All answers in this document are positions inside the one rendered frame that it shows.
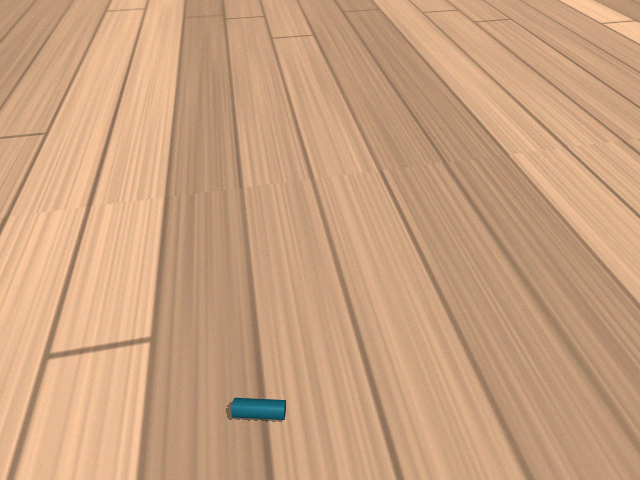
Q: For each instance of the can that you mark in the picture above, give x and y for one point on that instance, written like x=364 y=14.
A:
x=258 y=408

